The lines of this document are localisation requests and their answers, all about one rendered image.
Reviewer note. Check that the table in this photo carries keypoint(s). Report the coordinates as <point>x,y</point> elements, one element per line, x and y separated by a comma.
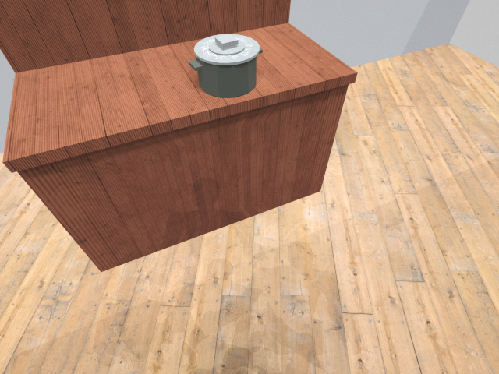
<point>110,128</point>

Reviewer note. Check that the lid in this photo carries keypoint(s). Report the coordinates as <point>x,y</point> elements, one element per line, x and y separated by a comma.
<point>207,50</point>

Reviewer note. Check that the knob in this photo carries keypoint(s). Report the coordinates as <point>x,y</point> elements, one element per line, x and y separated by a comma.
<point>226,41</point>

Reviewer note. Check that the pot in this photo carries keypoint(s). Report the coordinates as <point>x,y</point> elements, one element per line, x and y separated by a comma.
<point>226,81</point>

